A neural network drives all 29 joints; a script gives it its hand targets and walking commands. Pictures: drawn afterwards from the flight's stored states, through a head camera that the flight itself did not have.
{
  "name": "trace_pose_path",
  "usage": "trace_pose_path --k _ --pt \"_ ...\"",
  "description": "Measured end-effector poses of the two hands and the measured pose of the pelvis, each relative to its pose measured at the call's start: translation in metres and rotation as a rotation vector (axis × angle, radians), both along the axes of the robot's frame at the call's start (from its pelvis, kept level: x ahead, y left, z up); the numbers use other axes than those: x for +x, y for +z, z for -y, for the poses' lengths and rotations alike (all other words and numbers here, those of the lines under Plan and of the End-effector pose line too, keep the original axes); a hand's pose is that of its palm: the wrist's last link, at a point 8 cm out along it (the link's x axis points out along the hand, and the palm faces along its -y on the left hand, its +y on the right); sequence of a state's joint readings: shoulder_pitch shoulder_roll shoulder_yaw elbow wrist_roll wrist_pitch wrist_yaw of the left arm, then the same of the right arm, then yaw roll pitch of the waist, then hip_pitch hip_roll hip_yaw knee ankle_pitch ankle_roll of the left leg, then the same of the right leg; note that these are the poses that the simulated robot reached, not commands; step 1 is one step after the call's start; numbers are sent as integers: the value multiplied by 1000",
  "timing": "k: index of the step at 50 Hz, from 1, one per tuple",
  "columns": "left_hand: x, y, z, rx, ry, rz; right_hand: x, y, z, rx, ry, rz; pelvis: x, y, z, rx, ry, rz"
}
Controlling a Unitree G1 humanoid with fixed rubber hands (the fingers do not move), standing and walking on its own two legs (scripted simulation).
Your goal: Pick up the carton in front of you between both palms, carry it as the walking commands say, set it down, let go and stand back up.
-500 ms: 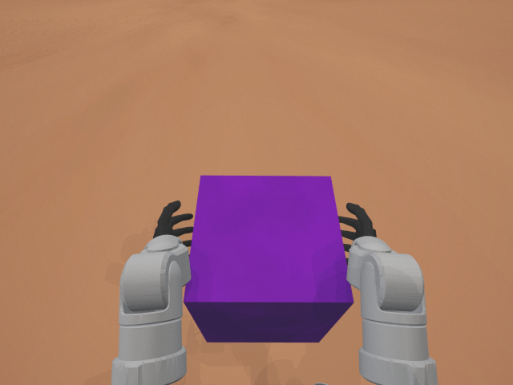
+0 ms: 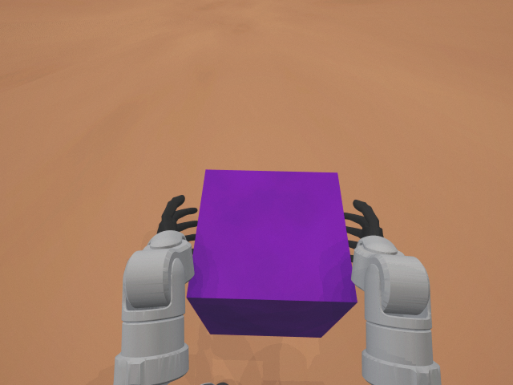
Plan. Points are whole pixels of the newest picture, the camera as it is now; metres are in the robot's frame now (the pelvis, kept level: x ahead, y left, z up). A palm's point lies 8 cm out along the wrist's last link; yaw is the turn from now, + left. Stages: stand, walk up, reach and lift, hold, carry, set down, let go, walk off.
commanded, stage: carry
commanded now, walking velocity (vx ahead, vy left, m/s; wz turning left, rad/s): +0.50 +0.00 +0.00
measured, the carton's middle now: (268, 260) +0.33 +0.00 -0.01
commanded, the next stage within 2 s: none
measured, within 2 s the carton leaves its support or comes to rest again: neither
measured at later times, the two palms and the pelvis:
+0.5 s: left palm (201, 113) +0.63 +0.14 +0.09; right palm (332, 113) +0.63 -0.15 +0.09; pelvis +0.34 +0.00 -0.01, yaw -1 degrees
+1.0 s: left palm (221, 46) +0.97 +0.12 +0.09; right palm (319, 47) +0.96 -0.16 +0.09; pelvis +0.67 -0.01 -0.01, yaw -1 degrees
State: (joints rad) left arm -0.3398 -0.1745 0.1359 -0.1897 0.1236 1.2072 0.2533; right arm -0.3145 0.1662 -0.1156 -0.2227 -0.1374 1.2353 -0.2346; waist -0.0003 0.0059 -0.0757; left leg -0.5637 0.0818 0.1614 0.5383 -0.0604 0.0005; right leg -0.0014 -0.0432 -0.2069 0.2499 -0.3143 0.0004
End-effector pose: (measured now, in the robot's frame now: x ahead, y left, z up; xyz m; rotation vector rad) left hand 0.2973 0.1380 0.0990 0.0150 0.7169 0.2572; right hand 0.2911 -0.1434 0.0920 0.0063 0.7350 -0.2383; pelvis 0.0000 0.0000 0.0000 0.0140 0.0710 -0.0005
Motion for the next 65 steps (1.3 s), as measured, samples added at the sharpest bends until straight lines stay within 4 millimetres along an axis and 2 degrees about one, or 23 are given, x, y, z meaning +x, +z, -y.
trace_pose_path --k 5,10,15,22,25,28,33,39,43,47,50,53,58,61,65 --pt "81 -18 -16 -31 -18 16 77 -8 -16 -31 -19 16 80 -22 -20 9 -32 16" --pt "135 -32 -21 -30 -33 -109 126 -22 -21 -29 -39 -110 134 -5 -30 -18 -55 1" --pt "194 -25 -20 -35 -39 -109 183 -13 -20 -30 -50 -110 189 7 -30 -36 -45 -6" --pt "289 -4 -10 -28 -10 -9 287 6 -9 -23 -22 -11 286 4 -11 -29 -34 -4" --pt "335 -5 2 -15 3 9 336 1 2 -14 -6 8 336 -7 3 -21 -24 5" --pt "381 -15 15 5 14 11 386 -15 16 6 6 10 385 -22 19 -28 -3 19" --pt "433 -32 27 16 27 -116 440 -35 28 14 18 -116 440 -8 34 -8 23 9" --pt "501 -23 32 15 39 -123 510 -27 33 18 24 -122 506 8 40 14 12 -2" --pt "559 -8 32 11 25 -60 564 -12 33 17 8 -59 558 9 36 15 4 -5" --pt "623 0 27 4 2 -4 622 -1 28 8 -14 -3 619 3 26 8 0 -3" --pt "673 -5 18 -8 -10 17 670 -2 19 -6 -25 18 670 -10 15 1 -12 6" --pt "722 -20 7 -31 -17 13 716 -11 8 -27 -33 14 718 -22 3 13 -37 17" --pt "777 -35 1 -34 -31 -111 768 -24 2 -32 -49 -111 774 -5 -8 -17 -57 4" --pt "811 -33 1 -38 -36 -130 800 -21 2 -34 -57 -130 807 4 -9 -33 -52 -3" --pt "862 -22 2 -40 -30 -88 854 -8 3 -35 -52 -88 856 9 -5 -41 -40 -8"
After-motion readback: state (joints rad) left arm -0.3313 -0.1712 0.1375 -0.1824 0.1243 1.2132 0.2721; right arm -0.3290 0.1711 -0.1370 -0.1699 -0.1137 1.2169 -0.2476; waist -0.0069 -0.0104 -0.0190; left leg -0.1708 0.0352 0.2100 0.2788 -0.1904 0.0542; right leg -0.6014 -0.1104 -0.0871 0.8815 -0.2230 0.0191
